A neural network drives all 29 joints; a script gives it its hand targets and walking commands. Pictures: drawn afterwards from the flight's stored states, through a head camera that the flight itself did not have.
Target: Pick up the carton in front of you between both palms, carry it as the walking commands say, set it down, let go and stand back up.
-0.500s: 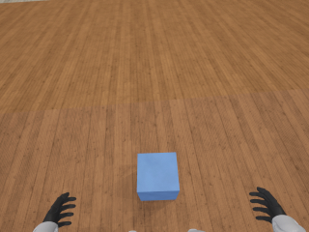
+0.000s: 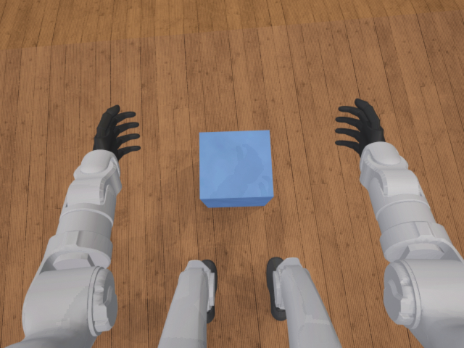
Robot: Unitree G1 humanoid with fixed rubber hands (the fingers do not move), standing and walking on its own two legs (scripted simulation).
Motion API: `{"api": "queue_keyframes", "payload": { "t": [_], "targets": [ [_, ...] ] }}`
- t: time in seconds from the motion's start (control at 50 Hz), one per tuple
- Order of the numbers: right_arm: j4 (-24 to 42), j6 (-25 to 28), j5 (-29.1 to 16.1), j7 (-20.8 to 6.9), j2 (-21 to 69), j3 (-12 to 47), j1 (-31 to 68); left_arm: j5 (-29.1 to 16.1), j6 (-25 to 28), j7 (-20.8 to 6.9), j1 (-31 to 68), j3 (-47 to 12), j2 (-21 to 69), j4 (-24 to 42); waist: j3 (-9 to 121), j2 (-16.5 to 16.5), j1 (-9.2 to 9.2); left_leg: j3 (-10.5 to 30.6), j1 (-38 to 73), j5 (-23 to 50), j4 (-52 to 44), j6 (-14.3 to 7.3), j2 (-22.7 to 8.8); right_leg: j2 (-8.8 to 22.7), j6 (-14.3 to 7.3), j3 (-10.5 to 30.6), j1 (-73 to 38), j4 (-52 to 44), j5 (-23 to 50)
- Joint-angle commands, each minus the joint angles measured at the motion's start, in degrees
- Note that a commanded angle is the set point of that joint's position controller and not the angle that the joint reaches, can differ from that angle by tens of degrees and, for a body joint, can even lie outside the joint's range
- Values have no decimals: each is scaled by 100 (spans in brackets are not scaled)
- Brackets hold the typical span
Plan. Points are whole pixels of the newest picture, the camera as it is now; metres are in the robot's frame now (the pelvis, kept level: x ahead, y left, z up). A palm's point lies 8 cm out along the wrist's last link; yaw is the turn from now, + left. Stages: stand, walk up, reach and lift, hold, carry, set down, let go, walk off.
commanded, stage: reach and lift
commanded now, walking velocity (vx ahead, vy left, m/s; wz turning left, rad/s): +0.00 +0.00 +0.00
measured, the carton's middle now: (235, 173) +0.50 +0.01 -0.54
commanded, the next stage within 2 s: none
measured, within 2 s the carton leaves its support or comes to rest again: leaves its support in 1.98 s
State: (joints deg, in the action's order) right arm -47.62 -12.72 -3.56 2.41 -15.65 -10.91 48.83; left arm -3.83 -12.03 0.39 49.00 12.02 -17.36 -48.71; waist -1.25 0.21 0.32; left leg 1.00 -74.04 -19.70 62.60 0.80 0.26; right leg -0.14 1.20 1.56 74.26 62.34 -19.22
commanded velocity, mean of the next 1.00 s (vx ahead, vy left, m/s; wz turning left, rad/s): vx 0.00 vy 0.00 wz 0.00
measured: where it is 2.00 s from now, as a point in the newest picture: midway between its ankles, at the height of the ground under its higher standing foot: (242, 301)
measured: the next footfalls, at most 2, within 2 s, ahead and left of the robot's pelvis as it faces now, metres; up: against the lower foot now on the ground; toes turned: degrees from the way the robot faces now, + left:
none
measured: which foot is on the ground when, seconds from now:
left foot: down 0.00-1.00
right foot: down 0.00-1.00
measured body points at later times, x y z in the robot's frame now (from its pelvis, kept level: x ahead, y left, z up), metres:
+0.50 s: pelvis +0.01 +0.00 -0.08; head +0.34 +0.00 +0.23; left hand +0.52 +0.21 -0.23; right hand +0.53 -0.18 -0.23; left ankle +0.08 +0.12 -0.63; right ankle +0.08 -0.13 -0.63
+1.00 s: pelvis -0.04 +0.00 -0.27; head +0.33 +0.00 -0.01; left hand +0.51 +0.20 -0.44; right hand +0.52 -0.18 -0.44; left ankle +0.07 +0.13 -0.63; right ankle +0.08 -0.13 -0.63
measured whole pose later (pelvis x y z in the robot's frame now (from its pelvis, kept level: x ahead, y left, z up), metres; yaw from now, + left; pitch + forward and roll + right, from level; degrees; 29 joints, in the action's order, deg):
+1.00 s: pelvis -0.04 +0.00 -0.27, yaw +0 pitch +42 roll +0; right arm -62.8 -5.3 -10.0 7.0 -19.3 -7.6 81.2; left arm -10.5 -4.6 5.4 81.3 7.9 -21.8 -64.3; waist -13.8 0.6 0.4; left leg 2.9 -129.8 -30.5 118.3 3.1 2.7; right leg -3.5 3.2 2.7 130.0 118.0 -30.1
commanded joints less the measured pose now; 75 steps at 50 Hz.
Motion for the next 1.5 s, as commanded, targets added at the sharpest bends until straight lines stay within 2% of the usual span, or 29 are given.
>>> {"api": "queue_keyframes", "payload": {
  "t": [0.0, 0.06, 0.12, 0.24, 0.38, 0.46, 0.58, 0.64, 0.72, 0.74, 0.82, 0.9, 1.02, 1.08, 1.14, 1.26, 1.34, 1.48],
  "targets": [
    [265, 72, 31, 78, -691, -202, 2177, 38, 86, 37, 2134, 241, -795, 208, 4722, 3, 51, -289, 1736, 440, -573, 174, 263, -303, 112, -307, -1985, -464, 336],
    [-39, 89, 114, 101, -681, -345, 2939, 118, 111, 46, 2873, 382, -806, -98, 4904, -9, 56, -310, 1448, 135, -466, 175, 280, -329, 111, -347, -1649, -372, 18],
    [-226, 143, 273, 118, -665, -537, 3338, 283, 177, 49, 3309, 540, -801, -261, 5349, -18, 38, -315, 1413, 189, -397, 190, 314, -358, 118, -362, -1603, -316, 99],
    [-109, 444, 638, 93, -387, -899, 3191, 634, 477, 5, 3248, 840, -562, -160, 6045, -53, 34, -331, 1410, 1348, -203, 193, 397, -413, 122, -351, -1565, -142, 1240],
    [-94, 893, 909, 60, 15, -1121, 2557, 884, 899, 10, 2544, 1065, -111, -175, 5760, -17, 68, -240, 61, 2299, 720, 188, 370, -391, 157, -248, -398, 810, 2275],
    [-130, 1036, 805, 114, 16, -1004, 2336, 724, 1046, 112, 2328, 934, -108, -175, 5794, 18, 58, -189, -653, 2465, 1502, 205, 367, -408, 197, -230, 440, 1612, 2382],
    [193, 1104, 141, 293, -416, -378, 2634, 27, 1082, 329, 2627, 317, -515, 194, 6947, -7, 66, -216, -727, 2657, 2757, 271, 340, -404, 239, -304, 808, 2876, 2470],
    [287, 1037, -188, 371, -609, -94, 2895, -294, 1011, 412, 2897, 43, -710, 308, 7263, -25, 50, -288, -803, 2388, 3266, 275, 326, -402, 245, -392, 944, 3374, 2198],
    [369, 882, -475, 461, -827, 90, 3367, -556, 859, 488, 3393, -168, -932, 368, 7324, -92, 39, -413, -982, 1617, 3715, 285, 288, -377, 222, -520, 1147, 3825, 1399],
    [291, 833, -525, 478, -853, 112, 3494, -592, 812, 502, 3546, -194, -986, 269, 7129, -103, 60, -414, -1025, 1302, 3789, 280, 271, -369, 209, -544, 1361, 3894, 1011],
    [-206, 729, -610, 507, -886, 187, 4023, -646, 725, 527, 4033, -250, -1069, -241, 6264, 1, 85, -501, -1939, 227, 4096, 271, 169, -273, 196, -480, 1491, 4195, 260],
    [-816, 783, -625, 485, -975, 235, 4469, -658, 779, 518, 4460, -297, -1126, -879, 5466, 28, 81, -434, -2339, -244, 4432, 214, 69, -191, 187, -436, 1934, 4509, -220],
    [-1367, 994, -719, 446, -1110, 380, 4923, -727, 992, 490, 4904, -450, -1252, -1391, 5026, -4, 62, -315, -2484, -71, 4965, 192, 21, -139, 194, -346, 2179, 5025, -40],
    [-1194, 1111, -845, 481, -1211, 473, 5160, -840, 1102, 532, 5134, -569, -1381, -1270, 5342, -27, 40, -292, -2228, 210, 5172, 180, 26, -145, 206, -365, 2152, 5247, 251],
    [-1100, 1171, -940, 498, -1238, 566, 5307, -889, 1158, 571, 5295, -642, -1414, -1123, 5306, -50, 97, -288, -2245, 640, 5350, 173, 62, -177, 190, -353, 2080, 5451, 632],
    [-1184, 1170, -1080, 522, -1138, 739, 4998, -1113, 1133, 610, 5016, -919, -1164, -1144, 5720, -59, 55, -273, -1704, 1210, 5503, 183, 140, -240, 185, -457, 1882, 5604, 1056],
    [-1461, 1165, -948, 489, -987, 617, 4601, -1039, 1119, 578, 4674, -874, -967, -1409, 5203, -65, 10, -244, -1972, 1051, 5458, 210, 177, -252, 191, -463, 2304, 5552, 855],
    [-1308, 1210, -857, 502, -933, 538, 4902, -876, 1147, 592, 4917, -741, -960, -1279, 5013, -45, 52, -228, -2275, 733, 5351, 182, 179, -255, 164, -417, 2408, 5482, 586]
  ]
}}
